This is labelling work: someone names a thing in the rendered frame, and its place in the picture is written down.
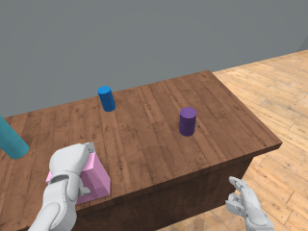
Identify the sponge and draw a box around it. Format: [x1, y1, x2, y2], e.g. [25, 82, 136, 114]
[45, 152, 111, 205]

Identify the left robot hand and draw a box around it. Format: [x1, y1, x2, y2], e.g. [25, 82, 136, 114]
[49, 141, 97, 197]

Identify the left robot forearm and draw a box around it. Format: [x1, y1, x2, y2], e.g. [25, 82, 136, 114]
[28, 170, 80, 231]

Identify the right robot hand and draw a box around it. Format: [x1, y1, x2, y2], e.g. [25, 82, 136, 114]
[225, 176, 262, 218]

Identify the right robot forearm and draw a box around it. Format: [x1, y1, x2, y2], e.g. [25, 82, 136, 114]
[244, 208, 275, 231]

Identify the table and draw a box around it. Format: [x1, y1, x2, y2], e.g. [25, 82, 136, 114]
[0, 69, 283, 231]

